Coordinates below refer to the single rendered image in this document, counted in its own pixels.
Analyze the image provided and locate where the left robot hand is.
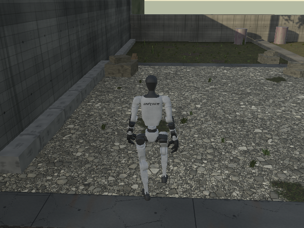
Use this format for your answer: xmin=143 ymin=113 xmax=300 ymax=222
xmin=127 ymin=133 xmax=136 ymax=144

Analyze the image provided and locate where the right robot hand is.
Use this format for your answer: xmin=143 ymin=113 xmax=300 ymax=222
xmin=168 ymin=140 xmax=179 ymax=153

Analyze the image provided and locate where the left robot forearm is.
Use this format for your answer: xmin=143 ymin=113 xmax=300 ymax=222
xmin=127 ymin=116 xmax=135 ymax=135

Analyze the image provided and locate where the robot head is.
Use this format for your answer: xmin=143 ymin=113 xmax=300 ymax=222
xmin=144 ymin=75 xmax=159 ymax=98

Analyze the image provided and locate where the right robot upper arm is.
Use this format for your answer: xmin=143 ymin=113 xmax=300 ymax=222
xmin=161 ymin=95 xmax=173 ymax=123

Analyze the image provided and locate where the left robot upper arm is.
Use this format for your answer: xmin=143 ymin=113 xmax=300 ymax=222
xmin=130 ymin=96 xmax=142 ymax=122

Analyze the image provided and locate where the right robot shin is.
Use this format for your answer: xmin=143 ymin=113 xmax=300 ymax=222
xmin=161 ymin=147 xmax=168 ymax=177

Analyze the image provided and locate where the right robot forearm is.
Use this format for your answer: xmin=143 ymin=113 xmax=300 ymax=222
xmin=168 ymin=116 xmax=178 ymax=141

